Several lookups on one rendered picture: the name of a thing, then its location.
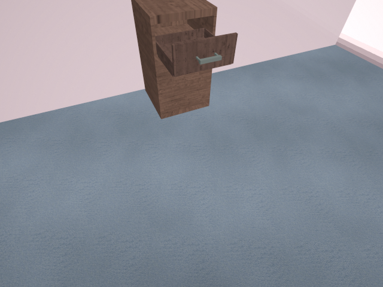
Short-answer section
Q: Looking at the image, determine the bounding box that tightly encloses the drawer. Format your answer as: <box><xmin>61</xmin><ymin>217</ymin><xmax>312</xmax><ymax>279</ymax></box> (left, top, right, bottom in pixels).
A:
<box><xmin>155</xmin><ymin>28</ymin><xmax>238</xmax><ymax>77</ymax></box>

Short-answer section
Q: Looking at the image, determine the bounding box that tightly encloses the cabinet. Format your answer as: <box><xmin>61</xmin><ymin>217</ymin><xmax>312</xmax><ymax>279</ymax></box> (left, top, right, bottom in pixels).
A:
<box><xmin>131</xmin><ymin>0</ymin><xmax>217</xmax><ymax>119</ymax></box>

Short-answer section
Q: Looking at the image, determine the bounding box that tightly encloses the handle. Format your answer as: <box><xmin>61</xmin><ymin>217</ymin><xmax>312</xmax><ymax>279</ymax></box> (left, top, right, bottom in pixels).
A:
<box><xmin>196</xmin><ymin>53</ymin><xmax>222</xmax><ymax>65</ymax></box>

